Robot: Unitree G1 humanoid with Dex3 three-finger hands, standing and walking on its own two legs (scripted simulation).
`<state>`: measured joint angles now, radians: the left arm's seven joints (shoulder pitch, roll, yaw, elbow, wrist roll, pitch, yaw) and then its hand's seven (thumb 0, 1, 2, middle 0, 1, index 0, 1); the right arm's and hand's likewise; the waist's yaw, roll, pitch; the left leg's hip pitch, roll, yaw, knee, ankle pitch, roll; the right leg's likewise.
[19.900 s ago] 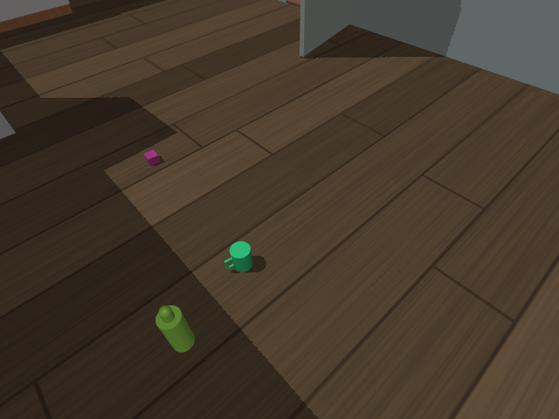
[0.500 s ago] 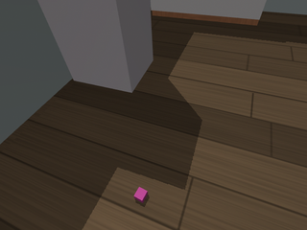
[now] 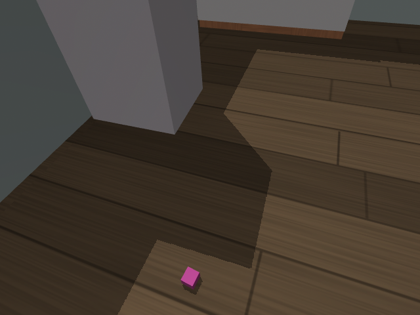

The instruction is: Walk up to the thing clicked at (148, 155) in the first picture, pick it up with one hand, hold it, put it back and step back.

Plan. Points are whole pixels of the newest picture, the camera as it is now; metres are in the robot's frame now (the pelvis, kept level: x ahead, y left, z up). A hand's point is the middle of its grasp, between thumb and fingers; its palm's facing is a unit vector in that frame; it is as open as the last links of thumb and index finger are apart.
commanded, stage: walk up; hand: left
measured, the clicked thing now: (190, 277) +0.43 +0.17 -0.75
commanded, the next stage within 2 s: stand in 1.08 s
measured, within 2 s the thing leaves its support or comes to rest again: neither
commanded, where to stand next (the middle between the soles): +0.06 +0.00 m, yaw -1 degrees
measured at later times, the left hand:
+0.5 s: hand out of the picture +0.11 +0.24 -0.15, palm faces -0.05 -0.94 -0.33, open 7.3 cm
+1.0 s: hand out of the picture +0.12 +0.25 -0.14, palm faces -0.06 -0.94 -0.35, open 7.3 cm
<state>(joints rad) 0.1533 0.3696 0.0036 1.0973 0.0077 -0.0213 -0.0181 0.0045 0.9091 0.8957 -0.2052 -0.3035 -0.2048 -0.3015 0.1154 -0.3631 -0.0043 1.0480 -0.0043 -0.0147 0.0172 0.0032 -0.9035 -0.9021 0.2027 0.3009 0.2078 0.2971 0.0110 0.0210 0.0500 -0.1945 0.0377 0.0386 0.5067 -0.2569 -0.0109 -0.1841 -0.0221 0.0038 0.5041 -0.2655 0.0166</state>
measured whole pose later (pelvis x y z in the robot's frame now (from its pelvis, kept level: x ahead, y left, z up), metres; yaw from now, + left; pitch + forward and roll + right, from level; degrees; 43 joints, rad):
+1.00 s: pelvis +0.02 +0.00 +0.01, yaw -2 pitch -3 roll +0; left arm 0.09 0.35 0.01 1.12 0.01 -0.01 -0.01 0.00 0.91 0.90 -0.20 -0.30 -0.20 -0.30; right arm 0.09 -0.36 -0.02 1.12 -0.01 -0.01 0.01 0.00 -0.90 -0.90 0.20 0.30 0.21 0.30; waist -0.01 0.00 0.06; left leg -0.09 0.04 0.08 0.38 -0.23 -0.02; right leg -0.11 -0.02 0.04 0.40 -0.24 0.02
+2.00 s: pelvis +0.00 +0.00 +0.01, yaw -1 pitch -3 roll +0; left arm 0.11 0.35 -0.01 1.13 0.01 -0.01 -0.01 0.00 0.91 0.90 -0.20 -0.30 -0.20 -0.30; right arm 0.11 -0.35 -0.01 1.15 -0.01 0.00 0.02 0.00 -0.90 -0.90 0.20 0.30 0.21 0.30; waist -0.01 0.00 0.06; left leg -0.11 0.03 0.06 0.32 -0.16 -0.02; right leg -0.12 -0.02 0.02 0.33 -0.18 0.02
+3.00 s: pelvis +0.01 +0.00 +0.01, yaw +0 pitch -2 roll +0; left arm 0.12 0.35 0.00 1.12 0.02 -0.01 -0.01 0.00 0.91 0.90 -0.20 -0.30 -0.20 -0.30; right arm 0.11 -0.35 -0.01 1.13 -0.01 0.00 0.02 0.00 -0.90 -0.90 0.20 0.30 0.21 0.30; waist -0.01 -0.01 0.05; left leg -0.10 0.03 0.05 0.32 -0.17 -0.02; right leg -0.10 -0.02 0.01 0.32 -0.18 0.02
